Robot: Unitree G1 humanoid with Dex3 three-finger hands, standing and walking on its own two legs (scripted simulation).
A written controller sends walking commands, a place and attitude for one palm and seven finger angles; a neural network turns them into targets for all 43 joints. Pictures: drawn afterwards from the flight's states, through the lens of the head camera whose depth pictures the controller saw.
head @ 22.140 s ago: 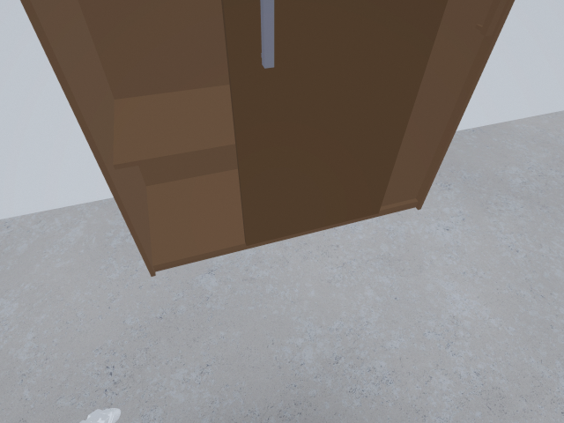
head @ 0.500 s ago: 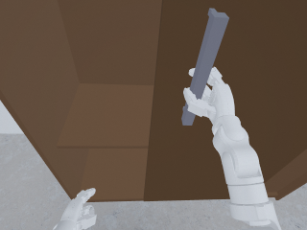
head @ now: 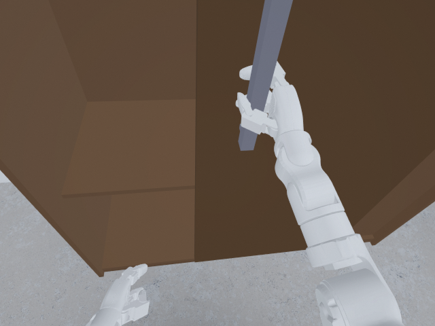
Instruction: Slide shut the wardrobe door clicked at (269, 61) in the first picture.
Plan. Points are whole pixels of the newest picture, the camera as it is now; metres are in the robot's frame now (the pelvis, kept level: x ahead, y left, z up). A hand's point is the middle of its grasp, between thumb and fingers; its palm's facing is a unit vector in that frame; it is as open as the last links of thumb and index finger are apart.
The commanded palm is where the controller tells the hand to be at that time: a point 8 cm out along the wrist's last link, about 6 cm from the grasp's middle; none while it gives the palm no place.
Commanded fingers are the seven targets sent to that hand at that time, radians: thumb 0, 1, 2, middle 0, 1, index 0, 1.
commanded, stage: step sideways, sliding the door along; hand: right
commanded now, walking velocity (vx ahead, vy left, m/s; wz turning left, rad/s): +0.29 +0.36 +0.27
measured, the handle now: (256, 77) +0.46 -0.03 +0.23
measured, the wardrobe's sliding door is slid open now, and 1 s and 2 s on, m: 0.40 0.33 0.01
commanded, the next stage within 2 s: none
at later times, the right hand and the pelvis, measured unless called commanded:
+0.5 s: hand (239, 115) +0.41 +0.00 +0.19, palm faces -0.06 +1.00 -0.06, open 6.5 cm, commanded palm +0.39 +0.01 +0.20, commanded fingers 0.00 -0.90 -0.90 0.45 1.40 0.45 1.40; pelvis -0.01 +0.06 -0.01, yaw +4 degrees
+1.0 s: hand (201, 113) +0.41 +0.06 +0.19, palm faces +0.18 +0.98 -0.09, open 6.6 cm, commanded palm +0.37 +0.08 +0.19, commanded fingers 0.00 -0.90 -0.90 0.45 1.40 0.45 1.40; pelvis +0.03 +0.21 -0.01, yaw +2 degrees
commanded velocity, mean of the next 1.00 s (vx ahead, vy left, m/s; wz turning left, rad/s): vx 0.06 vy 0.31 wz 0.17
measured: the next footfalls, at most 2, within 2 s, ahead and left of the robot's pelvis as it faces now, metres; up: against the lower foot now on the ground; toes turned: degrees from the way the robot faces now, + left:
left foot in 0.74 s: +0.08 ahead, +0.34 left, +0.00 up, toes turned +5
right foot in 0.86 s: +0.06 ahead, +0.11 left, +0.00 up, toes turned -4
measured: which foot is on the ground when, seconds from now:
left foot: down 0.00-0.40, up 0.42-0.72, down 0.74-1.00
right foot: down 0.00-0.74, up 0.76-0.84, down 0.86-1.00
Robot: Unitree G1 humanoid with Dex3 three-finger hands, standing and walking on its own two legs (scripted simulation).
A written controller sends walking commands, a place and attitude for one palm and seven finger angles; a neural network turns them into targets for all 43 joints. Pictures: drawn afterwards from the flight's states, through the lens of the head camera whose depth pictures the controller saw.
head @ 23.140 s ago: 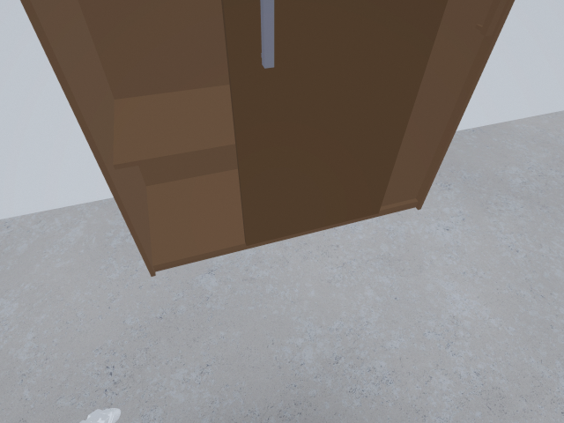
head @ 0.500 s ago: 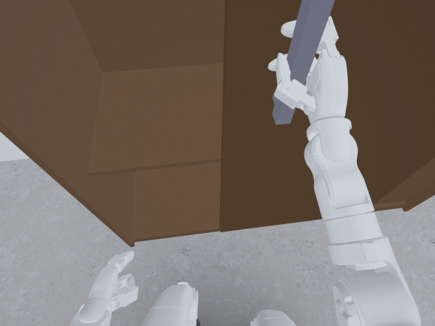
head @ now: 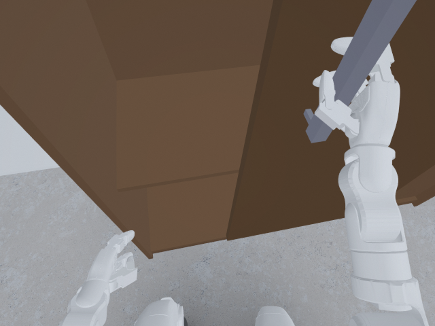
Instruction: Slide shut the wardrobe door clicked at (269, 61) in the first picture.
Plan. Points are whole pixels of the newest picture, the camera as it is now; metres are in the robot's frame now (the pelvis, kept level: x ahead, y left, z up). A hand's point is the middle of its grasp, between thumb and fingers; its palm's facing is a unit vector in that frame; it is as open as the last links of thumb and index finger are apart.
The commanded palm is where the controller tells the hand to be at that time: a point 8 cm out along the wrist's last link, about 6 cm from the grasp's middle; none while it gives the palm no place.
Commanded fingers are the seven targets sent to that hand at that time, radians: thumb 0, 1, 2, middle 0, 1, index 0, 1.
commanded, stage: step sideways, sliding the door along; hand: right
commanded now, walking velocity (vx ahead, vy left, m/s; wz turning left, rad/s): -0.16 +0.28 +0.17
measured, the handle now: (347, 56) +0.41 -0.19 +0.24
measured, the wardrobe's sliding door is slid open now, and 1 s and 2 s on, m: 0.33 0.01 0.00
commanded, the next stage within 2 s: stop walking and hold the door there in 1.30 s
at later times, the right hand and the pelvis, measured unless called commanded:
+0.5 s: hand (216, 120) +0.35 -0.01 +0.20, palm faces +0.09 +0.99 -0.05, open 6.7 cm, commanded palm +0.32 +0.01 +0.21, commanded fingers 0.00 -0.90 -0.90 0.45 1.40 0.45 1.40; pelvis +0.01 +0.09 +0.00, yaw +1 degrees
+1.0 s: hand (86, 144) +0.32 +0.14 +0.20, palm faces -0.10 +0.99 -0.09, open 7.3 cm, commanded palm +0.30 +0.13 +0.21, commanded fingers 0.00 -0.90 -0.90 0.45 1.40 0.45 1.40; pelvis -0.03 +0.20 +0.00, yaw +6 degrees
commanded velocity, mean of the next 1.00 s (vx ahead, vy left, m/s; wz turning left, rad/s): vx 0.03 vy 0.30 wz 0.14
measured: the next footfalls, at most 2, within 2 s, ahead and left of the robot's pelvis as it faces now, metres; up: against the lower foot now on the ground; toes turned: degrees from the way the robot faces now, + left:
left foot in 0.34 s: +0.04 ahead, +0.23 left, +0.00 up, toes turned +5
right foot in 0.84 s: +0.02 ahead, -0.02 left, +0.00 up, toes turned -3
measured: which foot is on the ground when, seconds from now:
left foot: down 0.00-0.22, up 0.24-0.32, down 0.34-0.86, up 0.88-1.00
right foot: down 0.00-0.72, up 0.74-0.82, down 0.84-1.00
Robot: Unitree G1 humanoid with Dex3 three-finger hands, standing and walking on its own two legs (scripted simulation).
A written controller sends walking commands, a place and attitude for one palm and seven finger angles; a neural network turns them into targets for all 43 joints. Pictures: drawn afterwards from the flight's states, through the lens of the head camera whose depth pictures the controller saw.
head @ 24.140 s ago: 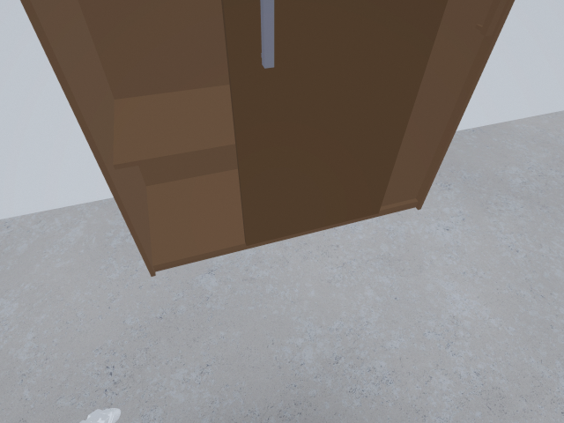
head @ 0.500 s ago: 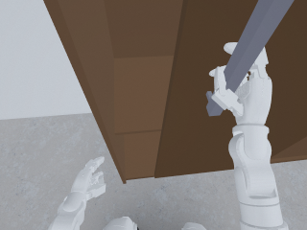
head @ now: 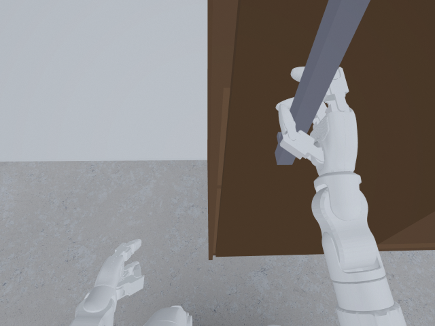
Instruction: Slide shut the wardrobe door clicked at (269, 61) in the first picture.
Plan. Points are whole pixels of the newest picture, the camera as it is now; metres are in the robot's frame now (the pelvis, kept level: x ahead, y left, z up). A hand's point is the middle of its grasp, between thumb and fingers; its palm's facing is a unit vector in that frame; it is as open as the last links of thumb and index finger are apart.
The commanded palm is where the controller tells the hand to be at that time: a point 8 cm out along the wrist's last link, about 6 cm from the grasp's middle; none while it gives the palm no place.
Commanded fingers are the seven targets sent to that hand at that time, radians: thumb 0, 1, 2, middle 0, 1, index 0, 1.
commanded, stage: step sideways, sliding the door along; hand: right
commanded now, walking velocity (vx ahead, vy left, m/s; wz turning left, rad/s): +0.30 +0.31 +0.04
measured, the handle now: (306, 84) +0.39 -0.11 +0.24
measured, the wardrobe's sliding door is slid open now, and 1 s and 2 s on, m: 0.01 0.00 0.00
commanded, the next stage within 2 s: stop walking and hold the door there in 0.30 s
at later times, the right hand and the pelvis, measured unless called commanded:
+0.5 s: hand (278, 127) +0.36 -0.08 +0.19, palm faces +0.35 +0.91 -0.21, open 6.8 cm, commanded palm +0.31 -0.11 +0.19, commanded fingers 0.00 -0.90 -0.90 0.45 1.40 0.45 1.40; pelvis -0.02 +0.16 -0.01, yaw +3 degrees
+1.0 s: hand (282, 127) +0.36 -0.09 +0.19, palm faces +0.42 +0.85 -0.32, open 6.7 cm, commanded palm +0.31 -0.13 +0.19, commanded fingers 0.00 -0.90 -0.90 0.45 1.40 0.45 1.40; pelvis +0.00 +0.19 +0.01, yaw +8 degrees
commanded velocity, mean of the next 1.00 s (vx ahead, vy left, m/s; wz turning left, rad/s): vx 0.09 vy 0.00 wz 0.01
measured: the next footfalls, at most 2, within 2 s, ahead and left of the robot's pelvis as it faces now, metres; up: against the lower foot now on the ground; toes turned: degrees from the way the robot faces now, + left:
left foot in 0.06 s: +0.05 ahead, +0.13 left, +0.00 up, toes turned +4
right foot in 0.22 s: +0.02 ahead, -0.08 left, +0.00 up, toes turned -3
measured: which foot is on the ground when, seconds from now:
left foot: up 0.00-0.04, down 0.06-0.24, up 0.26-0.50, down 0.52-1.00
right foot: down 0.00-0.08, up 0.10-0.20, down 0.22-0.52, up 0.54-0.70, down 0.72-1.00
